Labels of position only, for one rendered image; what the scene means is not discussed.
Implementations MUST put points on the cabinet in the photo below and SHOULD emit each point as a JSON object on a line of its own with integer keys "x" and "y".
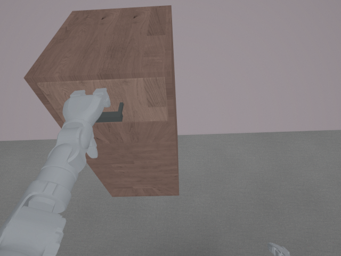
{"x": 134, "y": 158}

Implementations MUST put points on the handle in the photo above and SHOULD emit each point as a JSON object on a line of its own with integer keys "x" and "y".
{"x": 112, "y": 116}

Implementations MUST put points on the robot left hand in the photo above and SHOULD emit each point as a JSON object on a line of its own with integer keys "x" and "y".
{"x": 88, "y": 108}

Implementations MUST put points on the robot right hand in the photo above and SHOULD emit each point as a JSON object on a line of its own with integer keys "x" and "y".
{"x": 277, "y": 250}

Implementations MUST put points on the drawer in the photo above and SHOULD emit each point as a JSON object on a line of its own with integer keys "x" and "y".
{"x": 144, "y": 99}

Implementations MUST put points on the robot left forearm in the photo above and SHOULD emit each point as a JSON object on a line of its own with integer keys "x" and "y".
{"x": 51, "y": 191}

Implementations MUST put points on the left robot upper arm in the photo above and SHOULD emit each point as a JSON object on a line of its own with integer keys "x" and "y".
{"x": 33, "y": 232}

